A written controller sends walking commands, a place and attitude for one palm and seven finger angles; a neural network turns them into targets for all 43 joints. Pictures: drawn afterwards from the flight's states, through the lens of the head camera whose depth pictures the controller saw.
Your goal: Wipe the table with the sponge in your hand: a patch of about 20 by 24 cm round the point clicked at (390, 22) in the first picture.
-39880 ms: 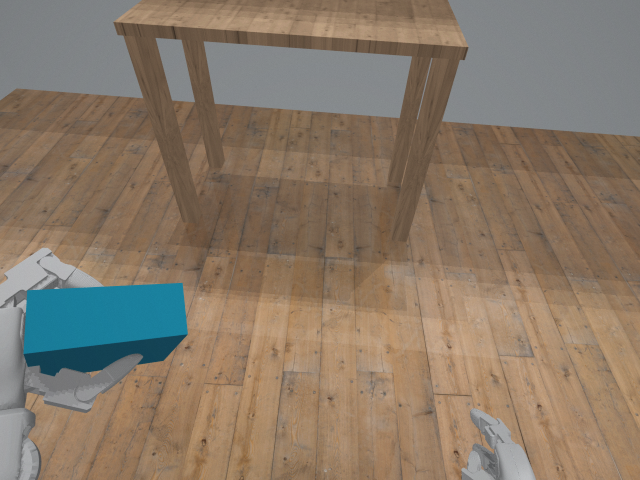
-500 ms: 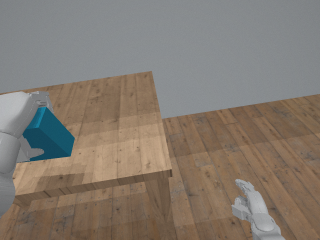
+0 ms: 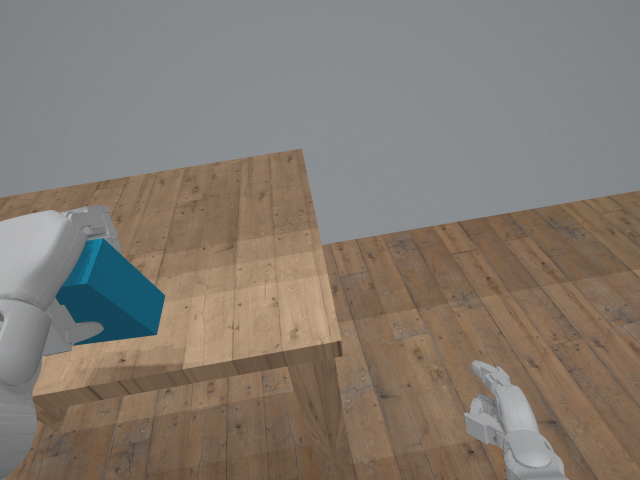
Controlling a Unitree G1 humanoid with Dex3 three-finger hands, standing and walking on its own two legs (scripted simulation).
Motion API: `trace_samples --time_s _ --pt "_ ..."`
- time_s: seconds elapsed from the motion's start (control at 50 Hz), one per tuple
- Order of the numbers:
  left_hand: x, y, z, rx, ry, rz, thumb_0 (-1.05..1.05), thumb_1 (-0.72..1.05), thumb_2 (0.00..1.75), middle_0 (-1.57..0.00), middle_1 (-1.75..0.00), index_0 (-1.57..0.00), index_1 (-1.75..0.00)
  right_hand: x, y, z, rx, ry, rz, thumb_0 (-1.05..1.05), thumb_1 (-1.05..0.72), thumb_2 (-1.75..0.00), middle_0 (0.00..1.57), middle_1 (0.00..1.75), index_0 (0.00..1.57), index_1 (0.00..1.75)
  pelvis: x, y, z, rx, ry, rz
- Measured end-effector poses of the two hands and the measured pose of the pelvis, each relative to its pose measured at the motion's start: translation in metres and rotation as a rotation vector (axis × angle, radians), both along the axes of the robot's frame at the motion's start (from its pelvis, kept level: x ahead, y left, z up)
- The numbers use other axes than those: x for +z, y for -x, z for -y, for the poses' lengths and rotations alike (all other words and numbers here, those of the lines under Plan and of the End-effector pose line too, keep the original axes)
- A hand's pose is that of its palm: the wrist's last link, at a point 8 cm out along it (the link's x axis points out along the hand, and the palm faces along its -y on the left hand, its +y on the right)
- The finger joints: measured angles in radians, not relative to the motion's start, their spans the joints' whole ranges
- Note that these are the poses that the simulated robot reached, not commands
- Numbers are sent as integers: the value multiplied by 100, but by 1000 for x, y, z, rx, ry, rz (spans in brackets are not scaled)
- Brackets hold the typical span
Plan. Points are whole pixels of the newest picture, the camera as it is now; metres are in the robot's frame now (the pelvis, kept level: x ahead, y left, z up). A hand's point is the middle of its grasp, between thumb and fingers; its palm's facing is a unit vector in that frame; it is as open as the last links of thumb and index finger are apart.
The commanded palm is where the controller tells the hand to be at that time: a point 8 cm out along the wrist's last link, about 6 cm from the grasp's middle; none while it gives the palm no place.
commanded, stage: bring the sponge back beside the body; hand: left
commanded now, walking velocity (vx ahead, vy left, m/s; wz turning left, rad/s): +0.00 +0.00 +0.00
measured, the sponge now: (93, 305) +0.20 +0.29 +0.18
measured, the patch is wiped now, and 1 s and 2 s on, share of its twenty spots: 0.95 0.95 0.95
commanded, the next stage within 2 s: step back with the hand held close in 0.28 s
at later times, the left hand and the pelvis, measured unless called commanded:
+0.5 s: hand (125, 262) +0.23 +0.25 +0.22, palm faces +0.33 -0.58 -0.75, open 9.3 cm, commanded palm +0.16 +0.28 +0.28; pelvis +0.00 +0.00 +0.00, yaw +0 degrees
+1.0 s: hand (103, 276) +0.20 +0.24 +0.24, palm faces +0.41 -0.81 -0.42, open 9.3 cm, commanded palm +0.13 +0.29 +0.28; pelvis -0.03 +0.02 -0.02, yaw -1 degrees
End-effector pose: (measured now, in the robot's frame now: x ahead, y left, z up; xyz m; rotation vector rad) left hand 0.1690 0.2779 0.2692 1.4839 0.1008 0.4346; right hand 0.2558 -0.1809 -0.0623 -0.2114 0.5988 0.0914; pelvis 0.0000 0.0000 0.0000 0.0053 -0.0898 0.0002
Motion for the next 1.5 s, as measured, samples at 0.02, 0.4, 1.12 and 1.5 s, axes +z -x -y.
trace_samples --time_s 0.02,0.4,1.12,1.5 --pt "-2 0 1 -2 3 -3 -2 -49 110 -78 -137 -83 -143 0 -1 0 1 2 1 1 -91 -90 21 30 20 29 0 0 0 1 0 1" --pt "-1 -9 1 8 9 12 -2 -49 110 -78 -137 -83 -143 1 -5 6 -6 11 -6 1 -91 -90 21 30 20 29 1 -5 1 -4 0 2" --pt "-4 63 -10 -578 681 761 -3 -49 110 -78 -137 -84 -143 -23 165 40 -242 118 -138 1 -91 -90 20 30 20 29 -14 56 -11 -3 28 -115" --pt "-13 166 -24 -592 719 692 -3 -49 110 -78 -137 -84 -143 -8 255 26 -222 139 -107 1 -91 -90 21 30 20 29 -12 184 -25 2 12 -116"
